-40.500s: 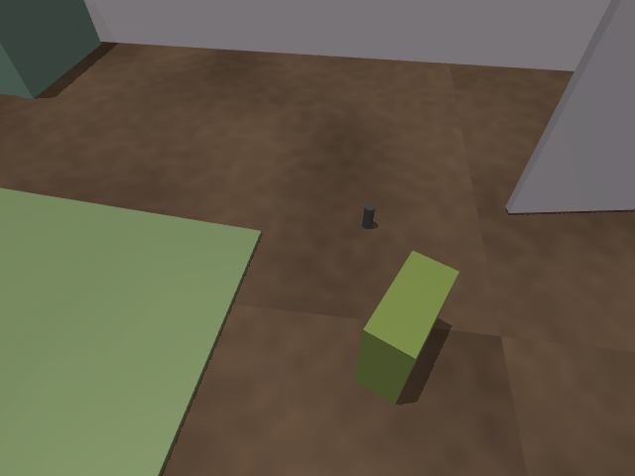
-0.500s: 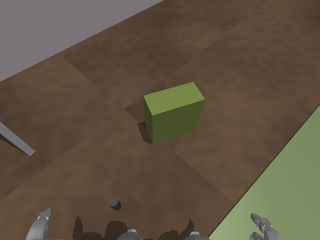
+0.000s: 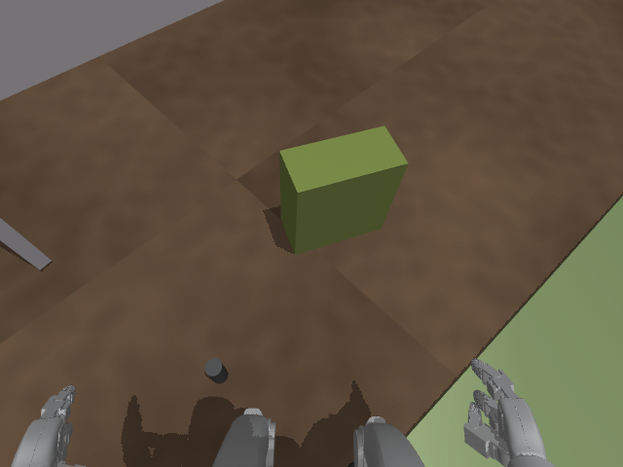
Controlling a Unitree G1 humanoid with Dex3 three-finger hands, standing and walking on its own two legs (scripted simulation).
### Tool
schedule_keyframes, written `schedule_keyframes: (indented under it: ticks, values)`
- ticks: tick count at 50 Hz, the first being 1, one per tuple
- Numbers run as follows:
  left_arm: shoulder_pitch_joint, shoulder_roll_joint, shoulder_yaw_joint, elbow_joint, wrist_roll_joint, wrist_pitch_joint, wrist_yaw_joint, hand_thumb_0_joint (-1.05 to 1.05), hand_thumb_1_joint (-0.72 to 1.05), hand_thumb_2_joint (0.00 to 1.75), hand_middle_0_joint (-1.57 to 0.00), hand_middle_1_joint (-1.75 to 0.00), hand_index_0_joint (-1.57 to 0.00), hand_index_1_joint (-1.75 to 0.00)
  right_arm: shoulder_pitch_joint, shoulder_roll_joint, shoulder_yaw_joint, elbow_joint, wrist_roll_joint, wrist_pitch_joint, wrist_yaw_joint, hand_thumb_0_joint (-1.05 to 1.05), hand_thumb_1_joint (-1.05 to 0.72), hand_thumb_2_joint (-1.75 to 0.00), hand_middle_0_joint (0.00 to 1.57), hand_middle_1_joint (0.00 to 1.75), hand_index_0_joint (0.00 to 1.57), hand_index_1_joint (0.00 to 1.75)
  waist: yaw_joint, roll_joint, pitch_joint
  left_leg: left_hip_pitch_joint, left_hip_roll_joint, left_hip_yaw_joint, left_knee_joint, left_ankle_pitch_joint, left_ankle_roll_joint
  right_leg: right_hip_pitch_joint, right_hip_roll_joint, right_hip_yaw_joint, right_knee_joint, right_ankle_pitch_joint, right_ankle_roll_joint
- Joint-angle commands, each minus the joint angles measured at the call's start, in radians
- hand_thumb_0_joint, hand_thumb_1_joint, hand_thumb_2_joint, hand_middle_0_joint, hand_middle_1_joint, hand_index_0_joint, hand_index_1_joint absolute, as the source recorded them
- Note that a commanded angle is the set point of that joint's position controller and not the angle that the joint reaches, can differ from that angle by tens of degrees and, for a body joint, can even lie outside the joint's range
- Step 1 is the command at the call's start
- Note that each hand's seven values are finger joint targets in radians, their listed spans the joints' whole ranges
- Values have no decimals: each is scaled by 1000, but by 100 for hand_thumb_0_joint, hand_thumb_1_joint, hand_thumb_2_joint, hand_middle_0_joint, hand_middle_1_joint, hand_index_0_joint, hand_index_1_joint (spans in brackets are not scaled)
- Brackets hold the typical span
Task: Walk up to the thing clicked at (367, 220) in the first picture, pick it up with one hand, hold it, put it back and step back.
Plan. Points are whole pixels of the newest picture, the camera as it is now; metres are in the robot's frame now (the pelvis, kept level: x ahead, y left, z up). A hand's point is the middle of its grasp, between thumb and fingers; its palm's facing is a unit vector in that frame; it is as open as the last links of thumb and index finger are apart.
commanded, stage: go down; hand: left
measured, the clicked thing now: (216, 371) +0.35 +0.24 -0.61
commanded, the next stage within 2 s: approach in 1.96 s
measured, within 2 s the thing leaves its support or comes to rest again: neither
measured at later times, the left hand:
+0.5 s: hand (89, 402) +0.22 +0.35 -0.20, palm faces +0.19 -0.96 -0.21, open 17.3 cm
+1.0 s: hand (87, 387) +0.25 +0.39 -0.26, palm faces +0.19 -0.97 -0.14, open 17.3 cm
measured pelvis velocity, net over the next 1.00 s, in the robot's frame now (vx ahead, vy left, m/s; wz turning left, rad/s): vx -0.08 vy -0.01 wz -0.08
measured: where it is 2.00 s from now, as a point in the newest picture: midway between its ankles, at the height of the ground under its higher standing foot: outside the picture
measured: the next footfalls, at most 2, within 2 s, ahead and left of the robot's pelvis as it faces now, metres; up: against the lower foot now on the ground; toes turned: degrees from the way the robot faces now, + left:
none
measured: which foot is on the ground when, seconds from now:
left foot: down 0.00-1.00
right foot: down 0.00-1.00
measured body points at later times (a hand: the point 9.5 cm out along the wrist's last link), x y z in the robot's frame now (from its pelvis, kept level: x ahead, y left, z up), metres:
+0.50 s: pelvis -0.05 -0.01 -0.14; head +0.13 +0.03 +0.27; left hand +0.21 +0.40 -0.18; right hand +0.15 -0.27 -0.24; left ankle +0.01 +0.11 -0.63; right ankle +0.00 -0.14 -0.63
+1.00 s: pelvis -0.08 -0.01 -0.24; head +0.13 +0.04 +0.16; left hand +0.24 +0.44 -0.25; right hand +0.10 -0.28 -0.34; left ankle +0.01 +0.11 -0.63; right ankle +0.00 -0.14 -0.63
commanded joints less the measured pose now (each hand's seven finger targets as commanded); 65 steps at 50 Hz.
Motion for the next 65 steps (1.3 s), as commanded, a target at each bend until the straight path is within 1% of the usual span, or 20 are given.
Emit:
schedule_keyframes:
  ticks: [1,5,7,11,13,14,17,18,20,22,24,25,26,29,33,38,45,52,56,65]
  values:
    - [77,194,132,-125,-17,-92,-21,0,-52,1,-8,-5,-8,-5,2,-158,-76,-137,4,-50,0,0,-91,-90,20,30,20,30,17,89,-274,155,-7,-11,-111,349,6,58,21,-9,-50,274,-41]
    - [69,222,171,-126,-49,-154,-67,0,-53,0,-8,-4,-8,-4,-24,-172,-78,-131,6,-57,13,0,-94,-91,20,30,20,30,37,100,-310,89,-8,-18,-48,328,6,-28,21,-6,30,244,-45]
    - [30,262,213,-64,-63,-190,-91,0,-53,0,-8,-5,-9,-5,-18,-183,-83,-106,7,-59,14,0,-95,-91,20,30,20,30,25,90,-300,26,-9,-21,-10,275,10,-83,19,-1,62,209,-43]
    - [-155,331,275,51,-98,-324,-146,0,-55,1,-7,-5,-8,-5,-36,-194,-79,-82,11,-75,10,0,-94,-91,20,30,20,30,10,34,-277,-155,-16,-10,90,66,22,-204,13,22,122,52,-36]
    - [-296,387,302,7,-124,-406,-197,0,-56,2,-7,-6,-8,-6,-48,-209,-79,-78,12,-90,6,0,-95,-91,20,30,20,30,8,96,-348,-171,-12,-23,129,39,16,-271,10,35,180,23,-40]
    - [-278,410,321,102,-129,-427,-221,0,-58,2,-7,-8,-8,-7,-35,-224,-77,-56,11,-92,1,0,-92,-90,20,30,20,30,11,99,-349,-186,-9,-35,139,26,14,-305,13,29,214,15,-40]
    - [-365,449,334,119,-143,-487,-290,0,-52,4,-6,-8,-6,-7,-36,-241,-78,-31,5,-99,-8,0,-91,-90,20,30,20,30,22,160,-415,-184,-6,-44,179,1,5,-388,13,33,269,-10,-45]
    - [-363,485,373,151,-153,-497,-310,0,-51,5,-6,-8,-6,-7,-31,-247,-72,-22,5,-96,-10,0,-90,-90,20,30,20,30,45,162,-434,-188,-4,-51,185,16,3,-396,14,27,291,-3,-45]
    - [-359,464,369,233,-167,-508,-351,0,-53,5,-6,-7,-6,-7,-32,-259,-69,-3,3,-93,-10,0,-88,-90,20,30,20,30,52,173,-470,-185,-3,-63,206,36,1,-456,22,6,337,11,-50]
    - [-381,519,430,264,-186,-521,-375,0,-50,5,-6,-7,-6,-7,-30,-265,-65,7,2,-89,-10,0,-88,-90,20,30,20,30,77,156,-511,-225,-9,-57,250,66,5,-460,23,5,356,18,-53]
    - [-321,521,460,350,-202,-524,-398,0,-53,6,-5,-7,-5,-7,-43,-263,-54,8,5,-88,-6,0,-88,-90,20,30,20,30,100,115,-553,-269,-14,-42,301,132,11,-445,28,-2,386,62,-57]
    - [-393,564,477,282,-205,-538,-411,0,-53,6,-6,-8,-5,-8,-31,-274,-61,21,3,-86,-7,0,-89,-90,20,30,20,30,97,130,-584,-281,-15,-34,331,177,12,-446,27,-1,404,97,-57]
    - [-342,554,478,374,-207,-533,-424,0,-52,7,-6,-8,-5,-8,-43,-273,-54,19,3,-85,-8,0,-89,-90,20,30,20,30,96,101,-580,-300,-15,-32,344,175,16,-452,30,-5,414,93,-57]
    - [-465,619,525,314,-224,-571,-461,0,-52,7,-6,-7,-5,-7,-38,-281,-54,46,0,-85,-10,0,-89,-90,20,30,20,30,85,132,-608,-320,-9,-35,404,225,16,-503,32,-9,478,130,-60]
    - [-535,646,561,380,-249,-624,-500,0,-50,7,-5,-6,-5,-6,-48,-274,-45,68,-8,-94,-15,0,-89,-90,20,30,20,30,62,67,-569,-453,-9,-21,480,165,31,-518,39,2,503,101,-51]
    - [-657,697,556,415,-252,-662,-568,0,-48,7,-6,-7,-5,-7,-50,-298,-45,84,-20,-97,-24,0,-89,-90,20,30,20,30,50,110,-553,-502,-2,-20,510,29,24,-594,41,1,533,-15,-54]
    - [-717,825,617,405,-259,-656,-612,0,-52,4,-6,-6,-6,-6,-43,-324,-24,98,-24,-95,-33,0,-90,-90,20,30,20,30,79,191,-598,-512,7,-33,522,-32,15,-664,47,-31,616,-51,-60]
    - [-702,809,626,466,-284,-636,-631,0,-57,4,-6,-6,-6,-7,-56,-327,-11,111,-20,-99,-38,0,-91,-90,20,30,20,30,75,184,-534,-578,8,-45,562,-47,17,-737,49,-47,671,-51,-61]
    - [-705,802,625,481,-294,-644,-651,0,-57,5,-6,-6,-5,-6,-49,-333,-6,120,-24,-104,-36,0,-91,-91,20,30,20,30,63,189,-550,-554,10,-53,603,44,13,-767,47,-55,713,9,-64]
    - [-757,853,652,472,-299,-663,-682,0,-58,7,-5,-6,-4,-7,-45,-353,-3,130,-34,-102,-33,0,-92,-91,20,30,20,30,69,217,-597,-538,10,-65,640,52,8,-807,40,-61,768,12,-63]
